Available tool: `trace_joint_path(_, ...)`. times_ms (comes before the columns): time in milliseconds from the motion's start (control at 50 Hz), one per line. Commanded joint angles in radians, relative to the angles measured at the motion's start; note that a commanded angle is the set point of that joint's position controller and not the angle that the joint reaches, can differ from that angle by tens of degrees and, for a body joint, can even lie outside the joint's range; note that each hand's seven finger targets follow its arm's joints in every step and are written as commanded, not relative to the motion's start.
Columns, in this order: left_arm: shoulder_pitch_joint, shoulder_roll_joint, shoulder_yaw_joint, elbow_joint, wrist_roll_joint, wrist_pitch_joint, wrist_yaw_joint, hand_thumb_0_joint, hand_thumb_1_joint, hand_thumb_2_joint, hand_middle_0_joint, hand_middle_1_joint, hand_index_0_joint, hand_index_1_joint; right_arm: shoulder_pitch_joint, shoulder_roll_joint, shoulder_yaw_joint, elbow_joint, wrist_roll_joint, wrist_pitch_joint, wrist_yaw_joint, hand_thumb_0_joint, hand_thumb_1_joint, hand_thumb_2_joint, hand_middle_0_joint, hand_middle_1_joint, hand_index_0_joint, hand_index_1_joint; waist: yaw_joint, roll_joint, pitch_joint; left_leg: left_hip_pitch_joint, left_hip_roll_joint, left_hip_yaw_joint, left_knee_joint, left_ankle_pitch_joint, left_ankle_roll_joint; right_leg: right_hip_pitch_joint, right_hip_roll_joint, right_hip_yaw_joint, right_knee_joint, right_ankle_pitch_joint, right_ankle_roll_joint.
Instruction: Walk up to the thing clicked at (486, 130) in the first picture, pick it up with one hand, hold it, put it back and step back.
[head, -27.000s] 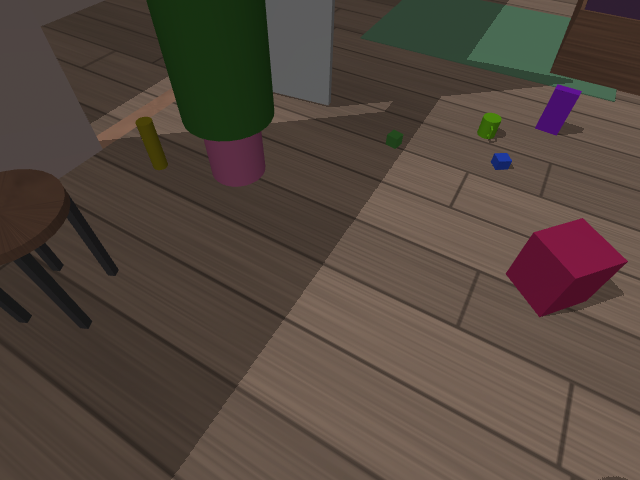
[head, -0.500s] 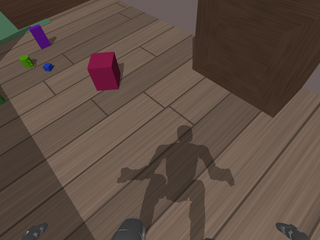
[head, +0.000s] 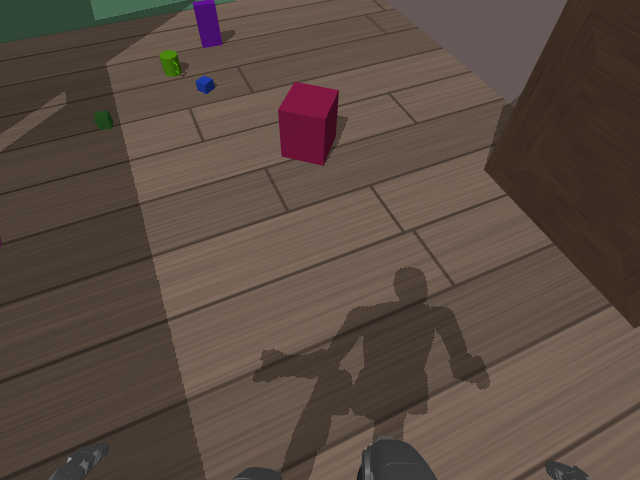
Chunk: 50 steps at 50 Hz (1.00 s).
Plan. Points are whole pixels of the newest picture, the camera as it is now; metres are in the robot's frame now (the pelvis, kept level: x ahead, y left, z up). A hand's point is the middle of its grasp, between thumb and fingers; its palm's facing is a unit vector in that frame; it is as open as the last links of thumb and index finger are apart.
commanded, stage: walk up
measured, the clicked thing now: (172, 64) +2.11 +0.77 -0.70
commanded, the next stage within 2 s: stand in 1.38 s
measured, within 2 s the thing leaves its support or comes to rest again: neither
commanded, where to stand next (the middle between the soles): +0.07 +0.03 m, yaw +21 degrees
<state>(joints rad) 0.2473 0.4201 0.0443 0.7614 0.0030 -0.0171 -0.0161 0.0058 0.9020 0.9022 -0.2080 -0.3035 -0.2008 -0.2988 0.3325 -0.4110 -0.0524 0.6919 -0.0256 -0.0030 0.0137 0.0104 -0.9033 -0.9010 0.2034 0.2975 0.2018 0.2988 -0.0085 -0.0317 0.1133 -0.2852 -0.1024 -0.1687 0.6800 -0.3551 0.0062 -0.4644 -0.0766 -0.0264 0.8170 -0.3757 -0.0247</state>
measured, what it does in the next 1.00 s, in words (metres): steps on the spot, turning left: right foot, then left foot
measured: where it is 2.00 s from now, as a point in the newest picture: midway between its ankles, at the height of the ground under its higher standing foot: outside the picture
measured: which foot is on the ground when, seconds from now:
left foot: down 0.00-0.06, up 0.08-0.42, down 0.44-1.00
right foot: up 0.00-0.02, down 0.04-0.48, up 0.50-0.70, down 0.72-1.00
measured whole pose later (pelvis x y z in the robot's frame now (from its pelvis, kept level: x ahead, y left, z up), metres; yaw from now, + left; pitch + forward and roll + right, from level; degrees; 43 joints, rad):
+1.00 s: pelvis +0.01 -0.01 +0.00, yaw +24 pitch -2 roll -1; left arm 0.18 0.38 0.02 0.95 0.00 -0.01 -0.01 0.00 0.90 0.90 -0.21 -0.30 -0.20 -0.30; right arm 0.15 -0.38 -0.01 0.93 0.00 -0.03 -0.01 0.01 -0.91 -0.90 0.20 0.30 0.20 0.30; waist 0.04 0.03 0.08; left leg -0.34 -0.03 -0.10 0.72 -0.35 0.00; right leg -0.32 -0.09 -0.09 0.70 -0.34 0.03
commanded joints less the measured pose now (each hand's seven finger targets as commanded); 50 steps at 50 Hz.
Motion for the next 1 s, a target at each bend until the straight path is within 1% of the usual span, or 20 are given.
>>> trace_joint_path(0,0.100,0.194,0.083,-0.055,0.002,-0.041,0.033,0.000,0.900,0.900,-0.200,-0.300,-0.200,-0.300,-0.056,-0.215,-0.079,-0.122,0.016,-0.009,-0.021,0.000,-0.900,-0.900,0.200,0.300,0.200,0.300,0.071,0.122,-0.148,-0.157,0.122,-0.148,0.035,0.532,0.117,0.330,0.061,-0.020,-0.249,0.235,-0.042)
trace_joint_path(20,0.161,0.250,0.099,-0.052,0.016,-0.045,0.040,0.000,0.900,0.900,-0.200,-0.300,-0.200,-0.300,-0.062,-0.164,-0.064,-0.133,0.031,-0.010,-0.025,0.000,-0.900,-0.900,0.200,0.300,0.200,0.300,0.113,-0.019,-0.208,-0.225,0.046,-0.072,0.192,0.383,0.063,0.433,-0.076,0.140,-0.346,0.260,-0.088)
trace_joint_path(40,0.162,0.319,0.116,-0.063,0.024,-0.045,0.043,0.000,0.900,0.900,-0.200,-0.300,-0.200,-0.300,-0.023,-0.125,-0.051,-0.138,0.028,-0.004,-0.028,0.000,-0.900,-0.900,0.200,0.300,0.200,0.300,0.107,-0.210,-0.228,-0.385,-0.064,0.029,0.374,-0.133,0.022,0.532,-0.351,0.437,-0.444,0.303,-0.157)
trace_joint_path(80,-0.046,0.342,0.125,-0.103,0.023,-0.030,0.038,0.000,0.900,0.900,-0.200,-0.300,-0.200,-0.300,0.066,-0.238,-0.086,-0.074,0.001,0.024,-0.046,0.000,-0.900,-0.900,0.200,0.300,0.200,0.300,0.029,-0.190,-0.173,-0.350,0.064,0.028,0.589,-0.261,0.006,0.316,-0.499,0.634,-0.542,-0.056,-0.295)
trace_joint_path(140,-0.059,0.253,0.099,-0.090,0.023,-0.031,0.039,0.000,0.900,0.900,-0.200,-0.300,-0.200,-0.300,0.042,-0.245,-0.104,-0.030,-0.001,0.022,-0.010,0.000,-0.900,-0.900,0.200,0.300,0.200,0.300,0.020,-0.117,-0.058,-0.302,0.086,0.053,0.565,-0.074,-0.009,0.161,-0.271,0.245,-0.505,-0.169,-0.175)
trace_joint_path(180,-0.042,0.262,0.105,-0.072,0.031,-0.031,0.036,0.000,0.900,0.900,-0.200,-0.300,-0.200,-0.300,0.061,-0.216,-0.094,-0.013,-0.001,0.023,0.010,0.000,-0.900,-0.900,0.200,0.300,0.200,0.300,0.027,-0.159,-0.068,-0.282,0.089,0.079,0.486,-0.022,-0.014,0.173,-0.220,0.141,-0.488,-0.171,-0.144)
trace_joint_path(280,-0.028,0.276,0.115,-0.090,0.044,-0.023,0.008,0.000,0.900,0.900,-0.200,-0.300,-0.200,-0.300,-0.009,-0.190,-0.073,0.012,0.003,0.003,0.015,0.000,-0.900,-0.900,0.200,0.300,0.200,0.300,0.073,-0.246,-0.085,-0.227,0.099,0.187,0.170,-0.102,-0.037,0.229,-0.236,0.061,-0.459,-0.191,-0.175)
trace_joint_path(380,-0.071,0.274,0.097,-0.084,0.022,0.014,-0.009,0.000,0.900,0.900,-0.200,-0.300,-0.200,-0.300,0.062,-0.204,-0.078,0.084,0.010,-0.017,-0.006,0.000,-0.900,-0.900,0.200,0.300,0.200,0.300,0.014,-0.118,-0.130,0.064,0.075,0.245,-0.036,0.040,-0.008,0.054,-0.275,0.013,-0.335,-0.247,-0.129)
trace_joint_path(420,-0.024,0.206,0.071,-0.067,0.013,0.032,-0.008,0.000,0.900,0.900,-0.200,-0.300,-0.200,-0.300,0.089,-0.251,-0.089,0.100,0.000,-0.028,-0.019,0.000,-0.900,-0.900,0.200,0.300,0.200,0.300,-0.004,0.075,-0.130,0.128,0.101,0.074,-0.169,-0.108,0.041,-0.060,-0.192,-0.046,-0.097,-0.348,-0.052)
trace_joint_path(440,-0.009,0.148,0.054,-0.077,0.002,0.036,-0.010,0.000,0.900,0.900,-0.200,-0.300,-0.200,-0.300,0.074,-0.326,-0.100,0.077,-0.018,-0.032,-0.030,0.000,-0.900,-0.900,0.200,0.300,0.200,0.300,-0.007,0.290,-0.076,0.103,0.304,-0.340,-0.386,-0.409,0.132,-0.218,-0.074,-0.098,0.130,-0.293,0.007)
trace_joint_path(460,-0.023,0.193,0.067,-0.068,0.004,0.038,-0.001,0.000,0.900,0.900,-0.200,-0.300,-0.200,-0.300,-0.009,-0.391,-0.102,0.038,-0.020,-0.034,-0.034,0.000,-0.900,-0.900,0.200,0.300,0.200,0.300,0.000,0.245,-0.005,-0.079,0.434,-0.557,-0.484,-0.539,0.229,-0.227,-0.029,-0.012,0.218,-0.214,0.026)
trace_joint_path(480,-0.061,0.251,0.082,-0.047,0.004,0.032,0.005,0.000,0.900,0.900,-0.200,-0.300,-0.200,-0.300,-0.052,-0.380,-0.097,0.051,-0.010,-0.035,-0.035,0.000,-0.900,-0.900,0.200,0.300,0.200,0.300,-0.008,0.216,0.061,-0.195,0.424,-0.547,-0.485,-0.489,0.260,-0.146,-0.060,0.056,0.229,-0.189,0.017)
trace_joint_path(540,0.032,0.217,0.080,0.020,-0.004,0.021,0.003,0.000,0.900,0.900,-0.200,-0.300,-0.200,-0.300,-0.091,-0.257,-0.053,0.062,0.000,-0.054,-0.049,0.000,-0.900,-0.900,0.200,0.300,0.200,0.300,0.044,0.180,-0.046,-0.008,0.277,-0.210,-0.261,0.109,0.181,-0.099,-0.062,0.059,0.151,-0.077,0.008)
trace_joint_path(660,0.038,0.170,0.057,0.063,-0.004,-0.001,0.018,0.000,0.900,0.900,-0.200,-0.300,-0.200,-0.300,-0.077,-0.242,-0.047,0.079,0.009,-0.048,-0.047,0.000,-0.900,-0.900,0.200,0.300,0.200,0.300,0.029,0.249,-0.153,-0.003,0.260,-0.103,-0.104,0.524,0.187,0.135,0.003,-0.019,-0.096,-0.059,0.004)
trace_joint_path(700,0.064,0.172,0.056,0.095,-0.001,-0.015,0.023,0.000,0.900,0.900,-0.200,-0.300,-0.200,-0.300,-0.110,-0.216,-0.037,0.077,0.024,-0.033,-0.045,0.000,-0.900,-0.900,0.200,0.300,0.200,0.300,0.057,0.184,-0.153,-0.071,0.201,-0.049,-0.011,0.470,0.135,0.265,0.025,-0.025,-0.289,0.150,-0.015)
trace_joint_path(740,0.040,0.262,0.068,0.087,0.016,-0.029,0.030,0.000,0.900,0.900,-0.200,-0.300,-0.200,-0.300,-0.105,-0.153,-0.022,0.071,0.043,-0.027,-0.045,0.000,-0.900,-0.900,0.200,0.300,0.200,0.300,0.049,-0.017,-0.191,-0.146,0.085,0.028,0.135,0.279,0.050,0.313,-0.176,0.219,-0.347,0.295,-0.098)
trace_joint_path(780,-0.091,0.296,0.071,0.057,0.014,-0.023,0.021,0.000,0.900,0.900,-0.200,-0.300,-0.200,-0.300,-0.055,-0.189,-0.041,0.127,0.028,-0.022,-0.054,0.000,-0.900,-0.900,0.200,0.300,0.200,0.300,-0.005,-0.147,-0.139,-0.057,0.074,0.094,0.188,-0.172,0.026,0.140,-0.341,0.367,-0.360,0.235,-0.229)
trace_joint_path(880,-0.080,0.169,0.026,0.087,0.000,-0.018,0.019,0.000,0.900,0.900,-0.200,-0.300,-0.200,-0.300,-0.139,-0.218,-0.043,0.150,0.020,-0.049,-0.035,0.000,-0.900,-0.900,0.200,0.300,0.200,0.300,0.026,-0.003,-0.149,0.054,0.224,-0.169,-0.141,0.280,0.123,0.089,-0.049,0.016,-0.147,0.185,-0.013)
trace_joint_path(920,-0.070,0.178,0.028,0.119,-0.002,-0.017,0.018,0.000,0.900,0.900,-0.200,-0.300,-0.200,-0.300,-0.175,-0.242,-0.037,0.163,0.022,-0.051,-0.036,0.000,-0.900,-0.900,0.200,0.300,0.200,0.300,0.035,0.012,-0.168,-0.051,0.238,-0.204,-0.145,0.208,0.154,0.195,-0.023,0.035,-0.192,0.051,-0.010)
trace_joint_path(980,-0.112,0.198,0.028,0.132,0.003,-0.027,0.018,0.000,0.900,0.900,-0.200,-0.300,-0.200,-0.300,-0.200,-0.186,-0.016,0.196,0.026,-0.040,-0.032,0.000,-0.900,-0.900,0.200,0.300,0.200,0.300,0.026,-0.017,-0.146,-0.063,0.129,-0.025,-0.095,0.242,0.057,0.251,-0.131,0.090,-0.318,0.155,-0.056)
